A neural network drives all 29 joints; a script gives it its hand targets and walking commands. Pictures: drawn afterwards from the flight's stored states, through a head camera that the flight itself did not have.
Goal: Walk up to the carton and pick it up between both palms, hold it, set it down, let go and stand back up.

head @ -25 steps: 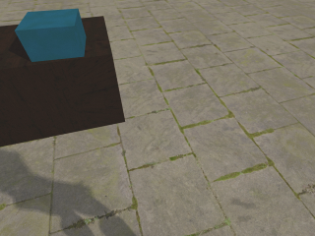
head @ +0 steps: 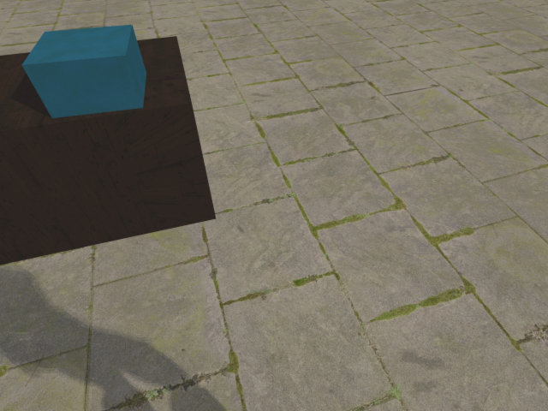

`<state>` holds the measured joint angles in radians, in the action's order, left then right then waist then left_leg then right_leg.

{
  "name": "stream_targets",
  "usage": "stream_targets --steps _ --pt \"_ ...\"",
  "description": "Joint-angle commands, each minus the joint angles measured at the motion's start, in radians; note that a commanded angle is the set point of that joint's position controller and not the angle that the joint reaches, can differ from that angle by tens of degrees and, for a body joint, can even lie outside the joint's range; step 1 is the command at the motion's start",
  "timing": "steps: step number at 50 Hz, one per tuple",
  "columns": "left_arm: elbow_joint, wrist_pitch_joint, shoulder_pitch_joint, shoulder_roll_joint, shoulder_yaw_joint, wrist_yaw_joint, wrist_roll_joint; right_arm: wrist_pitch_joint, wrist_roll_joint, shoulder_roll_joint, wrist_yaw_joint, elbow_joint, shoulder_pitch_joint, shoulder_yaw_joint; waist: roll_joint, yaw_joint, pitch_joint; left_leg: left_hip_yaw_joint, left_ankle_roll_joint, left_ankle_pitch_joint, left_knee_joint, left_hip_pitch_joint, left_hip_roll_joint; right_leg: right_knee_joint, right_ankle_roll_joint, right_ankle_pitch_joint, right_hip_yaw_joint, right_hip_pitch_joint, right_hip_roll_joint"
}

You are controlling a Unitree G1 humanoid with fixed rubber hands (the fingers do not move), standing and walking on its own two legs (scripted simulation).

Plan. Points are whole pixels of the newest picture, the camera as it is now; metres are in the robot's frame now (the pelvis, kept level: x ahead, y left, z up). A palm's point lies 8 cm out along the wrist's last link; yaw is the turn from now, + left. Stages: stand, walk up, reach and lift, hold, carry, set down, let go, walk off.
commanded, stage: stand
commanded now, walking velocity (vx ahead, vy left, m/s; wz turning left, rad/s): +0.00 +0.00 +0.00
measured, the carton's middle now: (93, 69) +1.21 +0.68 -0.05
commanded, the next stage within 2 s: walk up in 1.00 s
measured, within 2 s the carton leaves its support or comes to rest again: neither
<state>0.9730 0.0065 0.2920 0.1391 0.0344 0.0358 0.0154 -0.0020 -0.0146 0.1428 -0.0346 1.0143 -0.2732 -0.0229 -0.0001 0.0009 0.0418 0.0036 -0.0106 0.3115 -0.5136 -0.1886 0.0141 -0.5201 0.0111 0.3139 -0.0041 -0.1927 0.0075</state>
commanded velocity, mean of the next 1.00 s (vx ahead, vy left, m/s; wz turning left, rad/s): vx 0.00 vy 0.00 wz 0.00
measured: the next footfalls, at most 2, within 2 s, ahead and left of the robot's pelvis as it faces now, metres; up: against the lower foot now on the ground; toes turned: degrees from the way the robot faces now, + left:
left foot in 1.58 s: +0.11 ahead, +0.27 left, +0.00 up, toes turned +22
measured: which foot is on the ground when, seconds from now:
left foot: down 0.00-1.00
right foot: down 0.00-1.00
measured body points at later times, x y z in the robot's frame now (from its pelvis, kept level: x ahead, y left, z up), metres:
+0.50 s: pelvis +0.00 +0.00 +0.00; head +0.01 +0.00 +0.45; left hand -0.02 +0.20 -0.16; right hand -0.02 -0.20 -0.16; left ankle -0.02 +0.13 -0.74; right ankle -0.02 -0.11 -0.74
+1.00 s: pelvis -0.01 +0.00 +0.01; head +0.00 +0.00 +0.45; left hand -0.05 +0.19 -0.16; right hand -0.05 -0.20 -0.16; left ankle -0.02 +0.13 -0.74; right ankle -0.02 -0.11 -0.74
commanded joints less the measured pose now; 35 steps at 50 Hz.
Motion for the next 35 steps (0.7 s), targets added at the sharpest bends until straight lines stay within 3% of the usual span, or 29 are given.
stream_targets --steps 1,16,35 --pt "-0.014 0.015 0.056 0.09 0.019 0.007 0.0 0.012 0.0 0.092 -0.008 -0.006 -0.053 -0.018 -0.005 0.0 0.004 -0.041 0.04 -0.28 0.082 0.011 0.058 0.091 0.047 -0.326 -0.069 0.004 -0.079" --pt "0.11 0.014 0.099 0.053 0.003 0.014 -0.003 0.008 0.004 0.044 -0.011 0.116 -0.071 0.001 0.003 -0.003 0.028 -0.043 0.033 -0.258 0.113 0.043 0.065 0.127 0.035 -0.278 -0.063 0.008 -0.075" --pt "0.165 0.014 0.122 0.037 -0.004 0.014 -0.003 0.004 0.0 0.01 -0.014 0.188 -0.114 0.017 0.0 0.0 0.059 -0.039 0.025 -0.206 0.133 0.014 0.064 0.159 0.032 -0.21 -0.067 0.0 -0.076"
